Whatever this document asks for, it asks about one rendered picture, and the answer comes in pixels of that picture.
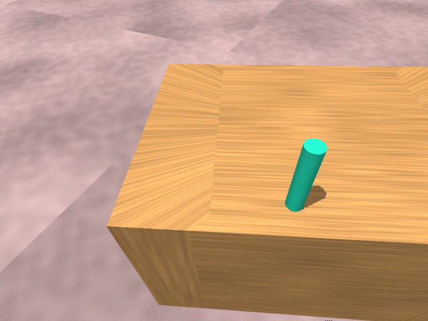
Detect can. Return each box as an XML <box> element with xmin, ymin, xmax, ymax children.
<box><xmin>285</xmin><ymin>138</ymin><xmax>327</xmax><ymax>212</ymax></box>

